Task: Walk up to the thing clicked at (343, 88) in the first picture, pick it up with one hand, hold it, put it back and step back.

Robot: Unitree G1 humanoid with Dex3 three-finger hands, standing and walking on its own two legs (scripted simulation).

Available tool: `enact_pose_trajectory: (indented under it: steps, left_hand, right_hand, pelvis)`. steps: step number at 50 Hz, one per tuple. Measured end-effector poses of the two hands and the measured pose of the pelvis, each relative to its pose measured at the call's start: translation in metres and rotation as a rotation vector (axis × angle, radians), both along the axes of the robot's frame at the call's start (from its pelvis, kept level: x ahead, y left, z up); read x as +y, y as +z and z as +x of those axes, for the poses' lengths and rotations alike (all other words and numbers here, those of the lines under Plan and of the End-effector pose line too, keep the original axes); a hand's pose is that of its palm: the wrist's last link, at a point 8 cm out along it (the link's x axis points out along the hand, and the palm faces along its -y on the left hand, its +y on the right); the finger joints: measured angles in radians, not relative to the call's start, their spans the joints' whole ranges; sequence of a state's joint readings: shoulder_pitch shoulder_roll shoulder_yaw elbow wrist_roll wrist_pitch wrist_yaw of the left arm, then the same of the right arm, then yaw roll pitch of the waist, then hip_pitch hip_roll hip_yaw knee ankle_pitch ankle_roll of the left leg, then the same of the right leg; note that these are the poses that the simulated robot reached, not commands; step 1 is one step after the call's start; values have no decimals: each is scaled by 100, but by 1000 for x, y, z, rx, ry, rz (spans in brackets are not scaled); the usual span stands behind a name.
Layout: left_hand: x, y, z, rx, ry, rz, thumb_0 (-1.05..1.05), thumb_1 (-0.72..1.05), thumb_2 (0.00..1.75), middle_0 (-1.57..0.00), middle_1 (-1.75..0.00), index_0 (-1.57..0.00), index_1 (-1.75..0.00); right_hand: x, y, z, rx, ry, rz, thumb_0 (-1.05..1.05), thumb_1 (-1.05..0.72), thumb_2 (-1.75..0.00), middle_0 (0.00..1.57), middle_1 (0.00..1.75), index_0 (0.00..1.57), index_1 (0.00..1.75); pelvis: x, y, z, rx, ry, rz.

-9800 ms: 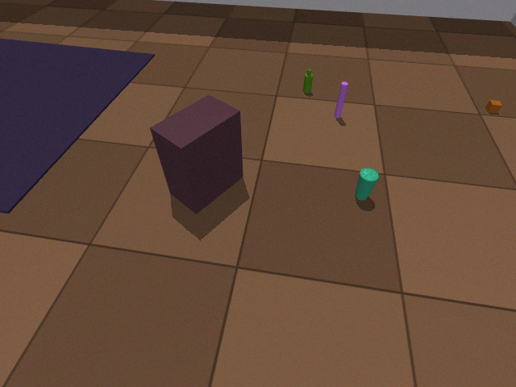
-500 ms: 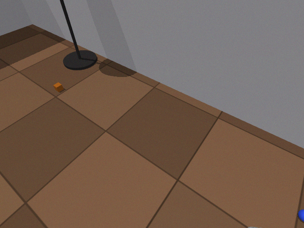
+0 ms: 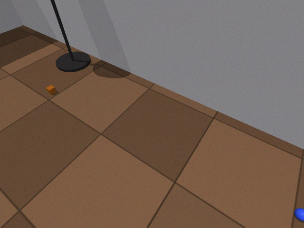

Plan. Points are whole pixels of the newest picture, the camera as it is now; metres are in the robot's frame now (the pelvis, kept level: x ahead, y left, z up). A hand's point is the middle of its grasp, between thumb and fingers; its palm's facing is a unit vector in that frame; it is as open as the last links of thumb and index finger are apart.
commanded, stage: stand
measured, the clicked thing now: out of the picture +0.47 +1.38 -0.66
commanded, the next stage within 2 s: walk up in 1.98 s
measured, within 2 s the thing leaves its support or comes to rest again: neither
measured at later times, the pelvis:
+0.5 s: pelvis +0.01 +0.00 +0.00, yaw +0 degrees
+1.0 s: pelvis +0.01 +0.00 +0.00, yaw +0 degrees
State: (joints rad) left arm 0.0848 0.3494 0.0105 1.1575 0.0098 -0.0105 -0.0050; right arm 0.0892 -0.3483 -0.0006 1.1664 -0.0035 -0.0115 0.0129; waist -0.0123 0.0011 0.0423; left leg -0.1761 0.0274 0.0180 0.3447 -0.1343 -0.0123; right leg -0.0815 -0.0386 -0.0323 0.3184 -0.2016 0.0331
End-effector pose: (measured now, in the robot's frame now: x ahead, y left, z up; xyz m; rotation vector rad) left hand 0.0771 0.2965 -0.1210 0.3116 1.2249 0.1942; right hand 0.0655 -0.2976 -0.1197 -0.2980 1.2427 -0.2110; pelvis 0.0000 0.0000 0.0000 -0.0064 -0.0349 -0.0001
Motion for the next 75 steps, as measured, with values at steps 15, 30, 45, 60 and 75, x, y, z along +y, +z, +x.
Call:
enact_pose_trajectory:
  steps: [15,30,45,60,75]
  left_hand:
    - [2,0,-3,21,11,3,1,91,90,-21,-29,-20,-30]
    - [1,0,-3,23,20,5,1,91,90,-21,-29,-20,-30]
    - [1,1,-1,22,21,7,1,91,90,-21,-29,-20,-30]
    - [1,0,0,28,19,8,1,91,90,-21,-29,-20,-30]
    - [2,1,2,21,18,9,1,91,90,-21,-29,-20,-30]
  right_hand:
    - [3,2,25,-34,23,3,0,-90,-90,21,30,20,30]
    - [2,2,28,-26,24,0,0,-90,-90,21,30,20,30]
    - [1,1,24,-13,23,0,0,-90,-90,21,30,20,30]
    - [1,1,26,-9,24,-2,0,-90,-90,21,30,20,30]
    - [2,2,30,-22,30,-3,0,-90,-90,21,30,20,30]
  pelvis:
    - [1,1,7,7,-1,4]
    - [0,1,12,2,3,4]
    - [-1,1,14,2,4,4]
    - [-1,1,17,5,4,4]
    - [0,1,18,2,2,6]
